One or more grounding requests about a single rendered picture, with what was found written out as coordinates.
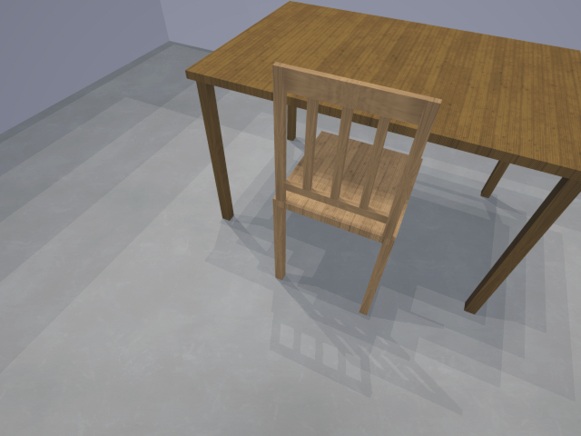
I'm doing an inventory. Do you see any table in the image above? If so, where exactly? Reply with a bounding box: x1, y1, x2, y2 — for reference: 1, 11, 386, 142
185, 1, 581, 314

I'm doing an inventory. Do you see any chair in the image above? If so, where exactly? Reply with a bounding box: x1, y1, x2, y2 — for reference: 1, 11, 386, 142
272, 62, 442, 315

